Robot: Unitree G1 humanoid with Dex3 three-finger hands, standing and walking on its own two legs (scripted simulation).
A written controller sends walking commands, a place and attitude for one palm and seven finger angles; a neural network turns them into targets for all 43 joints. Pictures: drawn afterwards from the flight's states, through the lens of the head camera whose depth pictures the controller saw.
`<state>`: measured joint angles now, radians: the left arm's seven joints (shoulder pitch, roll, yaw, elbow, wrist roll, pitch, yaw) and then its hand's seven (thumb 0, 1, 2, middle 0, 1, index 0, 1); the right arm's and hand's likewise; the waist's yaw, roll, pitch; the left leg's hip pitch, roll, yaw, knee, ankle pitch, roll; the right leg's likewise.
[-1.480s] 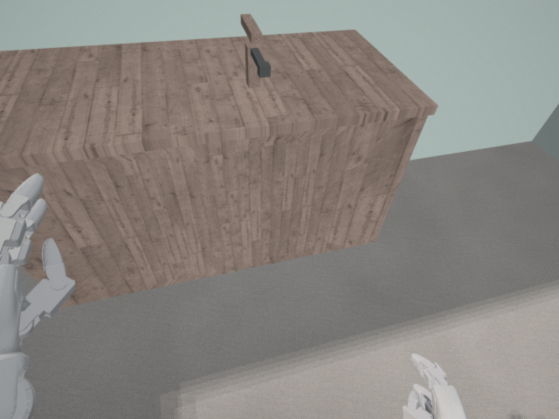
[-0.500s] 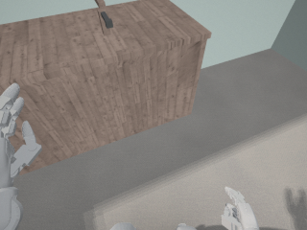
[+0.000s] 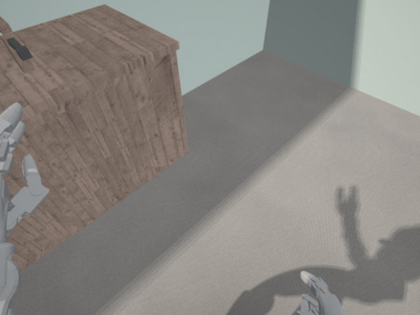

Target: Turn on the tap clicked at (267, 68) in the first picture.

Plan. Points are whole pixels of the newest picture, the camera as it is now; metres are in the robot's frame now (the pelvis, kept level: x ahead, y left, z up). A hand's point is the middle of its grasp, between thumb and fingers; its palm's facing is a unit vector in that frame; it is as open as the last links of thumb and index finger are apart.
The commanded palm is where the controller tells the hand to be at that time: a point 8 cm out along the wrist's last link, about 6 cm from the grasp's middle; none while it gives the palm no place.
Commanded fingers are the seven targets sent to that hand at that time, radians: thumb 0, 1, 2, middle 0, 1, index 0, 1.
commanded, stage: walk to a spot facing it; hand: left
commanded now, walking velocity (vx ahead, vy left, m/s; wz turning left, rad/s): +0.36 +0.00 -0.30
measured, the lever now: (23, 53) +0.73 +0.59 +0.12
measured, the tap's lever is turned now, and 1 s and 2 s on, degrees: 0 0 0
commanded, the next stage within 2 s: turn to face it in 0.62 s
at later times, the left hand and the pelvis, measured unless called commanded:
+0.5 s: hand (83, 140) +0.33 +0.23 +0.19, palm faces +0.36 -0.87 -0.33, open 7.4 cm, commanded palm +0.28 +0.26 +0.21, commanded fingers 0.00 0.90 0.90 -0.20 -0.30 -0.20 -0.30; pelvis +0.09 +0.00 +0.02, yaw -7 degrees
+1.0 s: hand (171, 99) +0.44 +0.11 +0.19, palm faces +0.17 -0.84 -0.51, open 7.4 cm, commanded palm +0.38 +0.18 +0.21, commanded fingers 0.00 0.90 0.90 -0.20 -0.30 -0.20 -0.30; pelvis +0.19 -0.08 +0.03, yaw -8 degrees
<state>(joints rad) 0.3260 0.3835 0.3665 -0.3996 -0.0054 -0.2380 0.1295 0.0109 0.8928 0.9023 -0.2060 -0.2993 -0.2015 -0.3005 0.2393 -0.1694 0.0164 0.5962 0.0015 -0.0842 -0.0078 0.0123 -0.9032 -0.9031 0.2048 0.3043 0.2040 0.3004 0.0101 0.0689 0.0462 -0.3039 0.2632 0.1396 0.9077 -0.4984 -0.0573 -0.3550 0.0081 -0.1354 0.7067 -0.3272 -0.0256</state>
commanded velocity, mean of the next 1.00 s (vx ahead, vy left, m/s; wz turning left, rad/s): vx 0.21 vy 0.00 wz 0.08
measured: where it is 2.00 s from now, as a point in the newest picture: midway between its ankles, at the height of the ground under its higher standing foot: outside the picture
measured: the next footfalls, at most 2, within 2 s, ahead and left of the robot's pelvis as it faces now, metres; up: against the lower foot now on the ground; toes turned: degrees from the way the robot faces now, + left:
left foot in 0.38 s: +0.16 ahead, +0.12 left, +0.00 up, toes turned +4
right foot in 0.76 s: +0.23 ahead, -0.16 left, +0.00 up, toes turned -20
